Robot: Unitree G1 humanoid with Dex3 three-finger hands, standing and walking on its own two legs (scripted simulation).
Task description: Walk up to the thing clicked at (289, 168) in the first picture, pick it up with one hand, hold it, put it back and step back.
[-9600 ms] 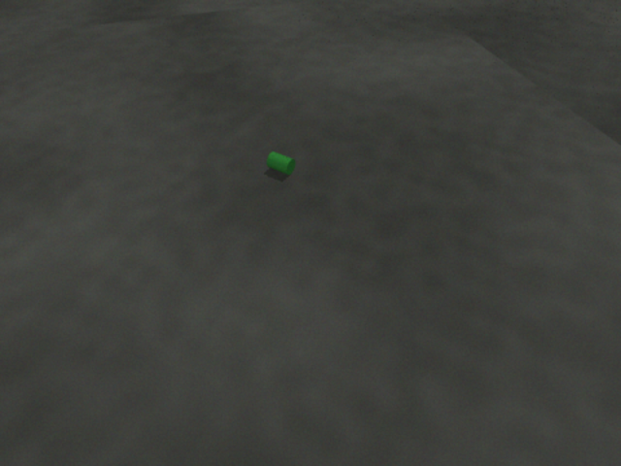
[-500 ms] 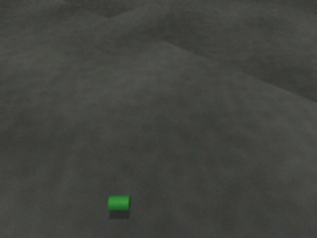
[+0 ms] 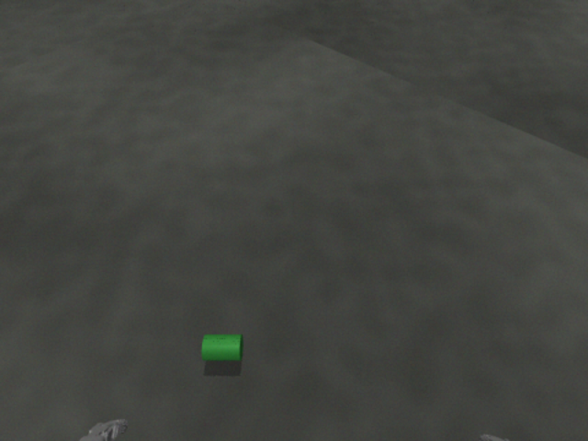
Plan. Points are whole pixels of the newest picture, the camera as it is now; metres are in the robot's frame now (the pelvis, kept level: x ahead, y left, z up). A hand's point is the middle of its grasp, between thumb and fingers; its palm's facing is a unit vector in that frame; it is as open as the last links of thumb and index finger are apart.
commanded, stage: rise first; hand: left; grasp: from above
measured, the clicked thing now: (223, 347) +0.48 +0.24 -0.73
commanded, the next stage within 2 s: none
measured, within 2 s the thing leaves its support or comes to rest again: neither
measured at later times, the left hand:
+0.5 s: hand out of the picture +0.15 +0.26 -0.20, palm faces -0.11 -0.90 -0.42, open 14.0 cm
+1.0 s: hand out of the picture +0.13 +0.27 -0.24, palm faces -0.23 -0.84 -0.50, open 14.3 cm
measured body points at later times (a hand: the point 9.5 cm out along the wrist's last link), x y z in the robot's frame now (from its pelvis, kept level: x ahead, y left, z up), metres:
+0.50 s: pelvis +0.01 +0.01 -0.06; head +0.09 +0.02 +0.38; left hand +0.16 +0.31 -0.17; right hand +0.16 -0.25 -0.16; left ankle +0.02 +0.15 -0.74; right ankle +0.00 -0.14 -0.74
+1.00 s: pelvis -0.01 +0.01 -0.11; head +0.10 +0.02 +0.33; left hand +0.15 +0.31 -0.21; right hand +0.17 -0.24 -0.20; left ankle +0.02 +0.15 -0.74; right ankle +0.00 -0.14 -0.74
